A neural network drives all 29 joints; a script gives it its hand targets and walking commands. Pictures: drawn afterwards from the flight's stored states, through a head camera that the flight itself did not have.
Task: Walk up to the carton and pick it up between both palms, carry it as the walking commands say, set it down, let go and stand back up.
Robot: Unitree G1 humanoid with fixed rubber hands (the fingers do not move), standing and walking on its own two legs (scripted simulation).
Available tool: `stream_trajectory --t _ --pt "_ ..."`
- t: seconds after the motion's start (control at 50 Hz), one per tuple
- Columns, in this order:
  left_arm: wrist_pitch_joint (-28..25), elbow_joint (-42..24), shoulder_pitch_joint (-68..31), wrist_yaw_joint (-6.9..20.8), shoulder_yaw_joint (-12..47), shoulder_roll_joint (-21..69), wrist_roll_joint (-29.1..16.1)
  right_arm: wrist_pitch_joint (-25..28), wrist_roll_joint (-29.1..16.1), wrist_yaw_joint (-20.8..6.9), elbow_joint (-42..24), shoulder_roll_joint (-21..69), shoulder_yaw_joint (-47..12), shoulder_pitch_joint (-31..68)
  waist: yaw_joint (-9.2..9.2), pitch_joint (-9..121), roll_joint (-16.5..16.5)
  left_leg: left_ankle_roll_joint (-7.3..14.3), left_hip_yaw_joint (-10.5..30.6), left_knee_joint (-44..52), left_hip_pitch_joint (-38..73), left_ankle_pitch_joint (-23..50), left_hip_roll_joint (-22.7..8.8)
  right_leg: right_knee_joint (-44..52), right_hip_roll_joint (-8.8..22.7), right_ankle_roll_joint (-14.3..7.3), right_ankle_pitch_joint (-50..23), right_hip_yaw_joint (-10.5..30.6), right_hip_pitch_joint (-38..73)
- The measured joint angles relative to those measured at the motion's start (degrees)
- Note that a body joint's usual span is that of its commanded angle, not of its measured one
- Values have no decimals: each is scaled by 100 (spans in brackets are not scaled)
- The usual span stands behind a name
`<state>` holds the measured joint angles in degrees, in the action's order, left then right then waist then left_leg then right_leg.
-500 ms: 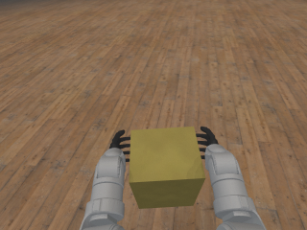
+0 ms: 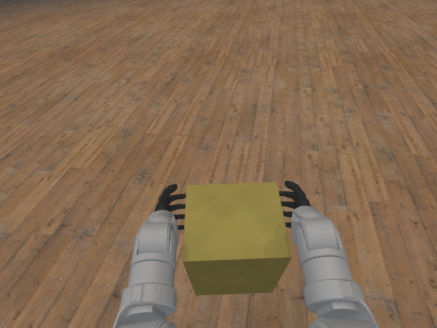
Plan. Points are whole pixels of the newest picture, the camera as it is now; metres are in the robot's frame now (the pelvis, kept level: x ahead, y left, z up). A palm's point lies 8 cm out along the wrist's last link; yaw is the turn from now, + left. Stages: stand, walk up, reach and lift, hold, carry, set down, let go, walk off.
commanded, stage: hold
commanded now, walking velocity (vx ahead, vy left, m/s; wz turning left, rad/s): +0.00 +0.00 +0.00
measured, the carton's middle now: (232, 243) +0.30 +0.00 -0.04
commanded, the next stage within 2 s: carry in 0.16 s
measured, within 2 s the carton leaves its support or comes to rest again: neither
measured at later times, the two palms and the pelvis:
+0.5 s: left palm (145, 214) +0.30 +0.17 +0.07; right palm (280, 201) +0.32 -0.09 +0.07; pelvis -0.01 +0.01 -0.03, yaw +5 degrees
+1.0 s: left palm (122, 212) +0.29 +0.20 +0.10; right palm (258, 188) +0.32 -0.05 +0.11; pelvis -0.04 +0.03 -0.01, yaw +9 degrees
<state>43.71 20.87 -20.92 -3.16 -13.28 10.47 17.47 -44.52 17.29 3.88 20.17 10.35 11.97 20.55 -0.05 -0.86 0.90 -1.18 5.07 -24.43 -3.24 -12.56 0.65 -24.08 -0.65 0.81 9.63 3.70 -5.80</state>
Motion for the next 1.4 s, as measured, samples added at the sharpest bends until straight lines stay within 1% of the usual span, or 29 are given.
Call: stream_trajectory --t 0.14,0.18,0.24,0.3,0.4,0.44,0.5,0.54,0.56,0.6,0.64,0.66,0.7,0.74,0.76,0.78,0.8,0.84,0.86,0.88,0.9,0.92,0.94,0.98,1.04,1.14,1.22,1.3,1.4 --pt "29 -83 98 7 102 -33 -53 -33 -55 -14 -96 -37 -98 -111 -2 18 0 7 -1 34 20 -4 0 50 3 5 -3 2 27" --pt "61 -93 124 -39 162 -44 -119 -56 -46 20 -101 -49 -140 -135 25 292 -1 12 16 -190 -374 -84 17 -135 12 13 62 -29 -336" --pt "128 -249 124 -219 283 -42 -217 -144 -95 180 -277 -42 -231 -119 63 589 5 21 59 -593 -993 -221 76 -524 45 33 223 -75 -928" --pt "289 -675 119 -502 439 -41 -347 -314 -265 351 -696 -29 -356 -81 85 668 -8 39 99 -936 -1480 -321 151 -890 96 57 361 -117 -1405" --pt "707 -1646 70 -635 481 -28 -636 -712 -599 482 -1593 1 -382 18 69 570 10 59 210 -1432 -2074 -444 252 -1353 164 80 523 -230 -1934" --pt "895 -1922 -44 -684 441 11 -706 -907 -706 536 -1884 22 -313 123 62 510 46 58 274 -1612 -2255 -479 288 -1462 190 86 555 -297 -2057" --pt "1141 -2059 -326 -799 293 120 -765 -1161 -840 608 -2061 -23 -195 342 90 429 -32 151 116 -1775 -2420 -578 304 -1616 339 125 613 -362 -2156" --pt "1304 -2145 -425 -873 197 160 -806 -1320 -927 660 -2090 -23 -128 475 136 413 -160 132 -27 -1644 -2402 -315 361 -1727 508 199 674 -346 -2202" --pt "1377 -2227 -404 -894 176 149 -839 -1390 -958 696 -2113 15 -110 513 144 443 -181 151 -49 -1602 -2418 -275 403 -1814 553 221 849 -330 -2262" --pt "1501 -2322 -409 -914 122 81 -937 -1492 -977 791 -2115 121 -63 611 100 452 -98 203 -31 -1509 -2437 -267 353 -2197 446 272 1434 -364 -2402" --pt "1599 -2338 -492 -931 77 16 -1039 -1566 -949 866 -2144 198 -16 686 24 433 -29 222 30 -1300 -2417 -151 275 -2493 290 255 1656 -451 -2464" --pt "1630 -2338 -546 -943 57 -4 -1086 -1595 -933 888 -2175 225 12 721 -14 426 -1 211 73 -1192 -2410 -70 242 -2482 223 234 1669 -516 -2431" --pt "1664 -2306 -691 -968 17 -35 -1157 -1635 -903 911 -2219 257 86 822 -82 411 53 177 161 -1033 -2415 61 193 -2118 95 176 1576 -654 -2219" --pt "1680 -2215 -894 -992 -32 -59 -1190 -1656 -871 917 -2203 260 179 976 -151 402 65 130 213 -999 -2448 118 196 -1305 15 102 1169 -795 -1801" --pt "1678 -2143 -1009 -1002 -69 -70 -1191 -1656 -852 917 -2151 246 221 1079 -195 402 55 108 202 -1048 -2481 107 215 -918 10 21 821 -820 -1611" --pt "1641 -2044 -1100 -1017 -103 -57 -1184 -1643 -837 910 -2073 192 237 1172 -231 369 154 94 225 -1117 -2495 80 168 -822 -50 -103 589 -849 -1570" --pt "1622 -1947 -1175 -1046 -114 -42 -1167 -1639 -831 906 -2008 140 246 1217 -234 350 193 103 180 -1221 -2519 -114 141 -839 -59 -193 532 -863 -1567" --pt "1619 -1805 -1275 -1135 -115 32 -1104 -1666 -868 953 -1924 68 233 1236 -142 330 144 96 -162 -1506 -2553 -684 110 -874 53 -262 581 -904 -1539" --pt "1618 -1775 -1293 -1189 -123 94 -1041 -1692 -850 1017 -1890 56 222 1241 -84 326 111 104 -340 -1562 -2516 -799 95 -858 119 -256 601 -922 -1513" --pt "1626 -1770 -1300 -1251 -134 165 -978 -1696 -850 1140 -1841 69 216 1253 -31 326 82 124 -495 -1491 -2425 -734 80 -841 177 -236 607 -932 -1492" --pt "1642 -1774 -1303 -1273 -173 215 -908 -1704 -858 1191 -1815 81 232 1273 19 332 61 148 -623 -1279 -2272 -500 64 -847 223 -210 612 -933 -1486" --pt "1663 -1782 -1300 -1272 -212 244 -861 -1719 -884 1215 -1798 87 237 1299 65 350 64 168 -705 -974 -2074 -188 36 -888 242 -180 630 -937 -1500" --pt "1672 -1775 -1296 -1288 -222 250 -838 -1711 -901 1241 -1778 101 228 1317 110 365 32 235 -750 -751 -1949 54 51 -966 279 -148 666 -929 -1536" --pt "1681 -1741 -1268 -1390 -205 236 -784 -1654 -863 1332 -1713 195 197 1370 150 361 -84 369 -815 -721 -1937 57 132 -1059 367 -98 705 -876 -1586" --pt "1719 -1779 -1154 -1440 -257 227 -833 -1649 -736 1369 -1613 325 234 1388 108 409 -116 429 -861 -763 -1965 -47 117 -1030 349 -85 661 -829 -1607" --pt "1773 -1781 -1040 -1457 -233 248 -861 -1644 -675 1333 -1623 408 286 1232 -41 451 -103 404 -859 -769 -1961 -31 62 -917 291 -100 566 -833 -1555" --pt "1772 -1794 -969 -1463 -191 274 -857 -1637 -667 1315 -1682 421 280 1117 -107 486 -84 410 -860 -777 -1962 -13 57 -914 286 -100 542 -834 -1551" --pt "1774 -1806 -912 -1476 -182 318 -833 -1657 -677 1297 -1687 396 254 1059 -113 531 -61 413 -865 -773 -1956 8 50 -907 280 -103 517 -830 -1547" --pt "1788 -1785 -883 -1475 -175 333 -806 -1677 -683 1292 -1662 387 251 1033 -67 592 -39 406 -875 -769 -1953 32 35 -903 266 -116 489 -820 -1550"
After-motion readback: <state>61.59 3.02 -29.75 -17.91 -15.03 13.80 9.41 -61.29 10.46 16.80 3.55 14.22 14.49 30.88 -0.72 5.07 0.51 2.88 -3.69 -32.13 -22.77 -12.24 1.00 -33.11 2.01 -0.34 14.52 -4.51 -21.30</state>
